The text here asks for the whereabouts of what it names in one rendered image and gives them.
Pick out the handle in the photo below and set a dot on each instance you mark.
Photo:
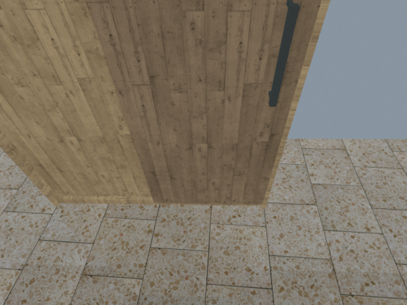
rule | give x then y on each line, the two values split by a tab
291	18

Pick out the wardrobe door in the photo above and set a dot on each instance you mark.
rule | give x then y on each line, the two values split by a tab
58	102
193	78

